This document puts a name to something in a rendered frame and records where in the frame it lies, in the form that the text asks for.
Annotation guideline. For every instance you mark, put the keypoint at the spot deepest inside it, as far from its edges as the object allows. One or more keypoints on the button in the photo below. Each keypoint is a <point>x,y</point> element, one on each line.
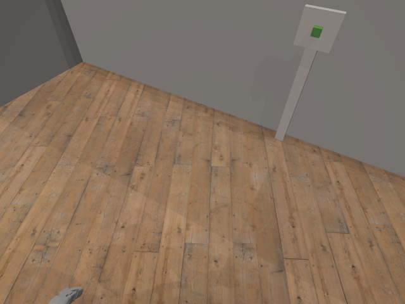
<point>316,31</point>

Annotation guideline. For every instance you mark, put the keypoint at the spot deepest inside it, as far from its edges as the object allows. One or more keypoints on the robot left hand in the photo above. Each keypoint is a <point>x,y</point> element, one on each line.
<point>67,296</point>

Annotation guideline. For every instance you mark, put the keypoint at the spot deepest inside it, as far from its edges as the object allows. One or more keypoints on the panel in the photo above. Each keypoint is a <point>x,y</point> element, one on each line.
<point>330,20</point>

